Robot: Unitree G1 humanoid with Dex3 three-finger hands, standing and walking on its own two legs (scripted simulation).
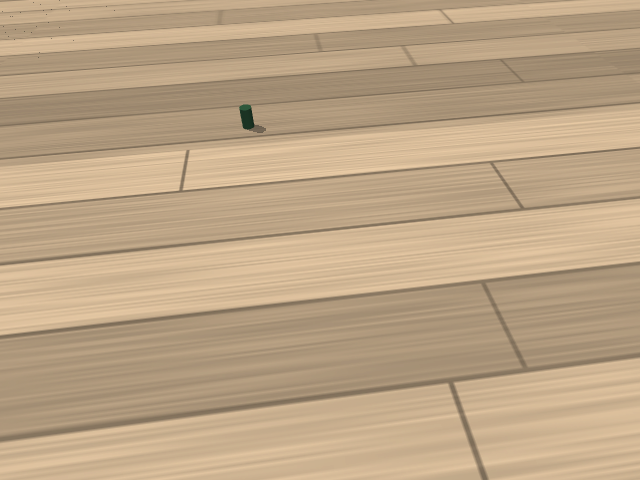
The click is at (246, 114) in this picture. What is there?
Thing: squat round
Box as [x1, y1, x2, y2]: [239, 104, 253, 128]
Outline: 241,105 239,108 243,127 251,128 253,126 253,121 250,106 247,104
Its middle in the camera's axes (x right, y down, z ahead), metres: -0.42 -0.72 +2.27
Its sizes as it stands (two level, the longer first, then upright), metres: 0.068 0.068 0.121
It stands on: the floor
